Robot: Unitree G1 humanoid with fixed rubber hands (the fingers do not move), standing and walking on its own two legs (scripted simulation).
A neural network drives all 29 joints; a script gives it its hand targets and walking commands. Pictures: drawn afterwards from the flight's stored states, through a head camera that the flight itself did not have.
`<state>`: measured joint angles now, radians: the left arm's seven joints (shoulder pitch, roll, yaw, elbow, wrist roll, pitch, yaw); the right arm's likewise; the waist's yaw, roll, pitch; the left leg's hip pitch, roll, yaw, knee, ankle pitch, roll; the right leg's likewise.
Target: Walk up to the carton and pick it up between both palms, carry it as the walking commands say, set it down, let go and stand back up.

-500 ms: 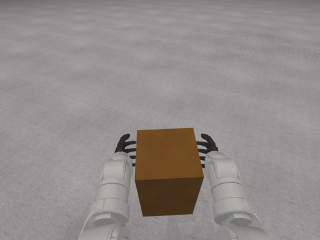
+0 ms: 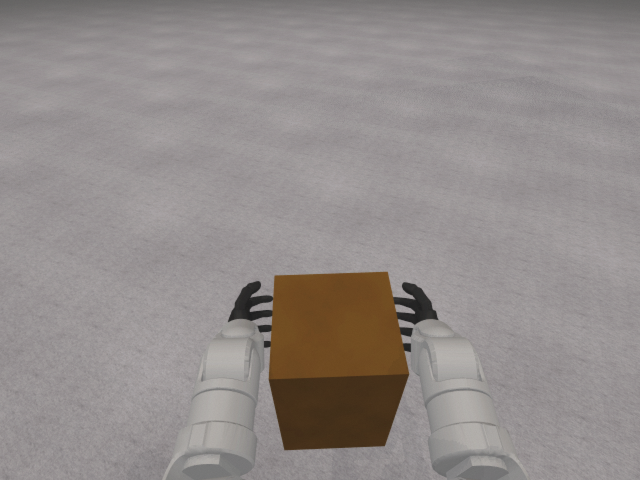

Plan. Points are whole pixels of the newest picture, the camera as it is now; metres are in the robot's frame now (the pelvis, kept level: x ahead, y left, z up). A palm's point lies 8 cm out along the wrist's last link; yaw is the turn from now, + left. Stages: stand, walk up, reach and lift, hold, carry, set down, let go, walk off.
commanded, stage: reach and lift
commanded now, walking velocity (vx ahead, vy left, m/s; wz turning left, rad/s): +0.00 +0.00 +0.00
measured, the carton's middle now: (333, 366) +0.31 +0.00 -0.01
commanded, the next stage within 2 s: hold in 0.12 s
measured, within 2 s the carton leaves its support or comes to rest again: neither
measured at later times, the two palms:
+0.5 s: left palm (239, 340) +0.30 +0.12 +0.06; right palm (426, 339) +0.29 -0.12 +0.07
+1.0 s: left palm (186, 332) +0.30 +0.19 +0.07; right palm (370, 315) +0.33 -0.05 +0.07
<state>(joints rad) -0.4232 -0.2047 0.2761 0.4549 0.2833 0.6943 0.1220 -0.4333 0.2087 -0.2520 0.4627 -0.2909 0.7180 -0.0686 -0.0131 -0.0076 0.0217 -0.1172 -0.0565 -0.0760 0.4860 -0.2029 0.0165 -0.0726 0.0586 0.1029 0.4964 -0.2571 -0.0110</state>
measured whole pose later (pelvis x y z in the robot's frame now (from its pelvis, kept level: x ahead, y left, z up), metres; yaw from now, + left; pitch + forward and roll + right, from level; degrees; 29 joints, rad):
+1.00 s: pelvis +0.00 +0.04 -0.01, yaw +8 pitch +4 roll +2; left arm -0.37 -0.19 0.13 0.07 0.17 0.91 0.18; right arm -0.39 0.15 -0.12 0.09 -0.10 0.92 -0.13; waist -0.05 -0.05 -0.08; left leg -0.45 -0.02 0.07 0.67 -0.32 -0.01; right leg -0.39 -0.13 0.00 0.63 -0.31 0.07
